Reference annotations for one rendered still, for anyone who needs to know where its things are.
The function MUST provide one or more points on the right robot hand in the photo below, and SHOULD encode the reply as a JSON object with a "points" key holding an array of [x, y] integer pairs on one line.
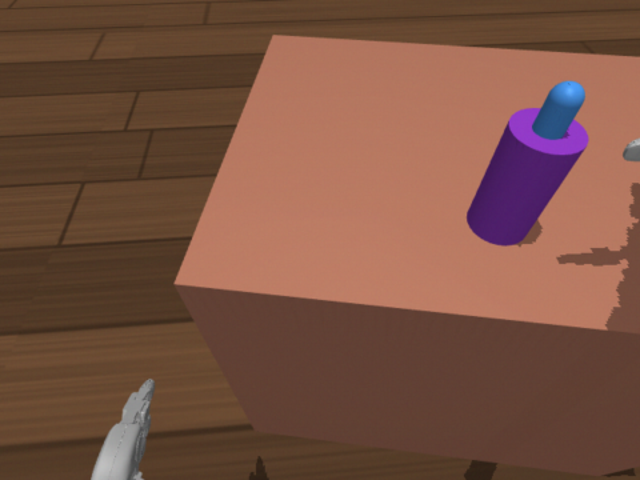
{"points": [[632, 151]]}

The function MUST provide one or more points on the bottle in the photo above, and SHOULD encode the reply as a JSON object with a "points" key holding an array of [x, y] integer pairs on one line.
{"points": [[536, 152]]}

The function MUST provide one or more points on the left robot hand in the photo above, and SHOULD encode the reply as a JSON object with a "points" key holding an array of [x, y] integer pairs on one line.
{"points": [[125, 443]]}

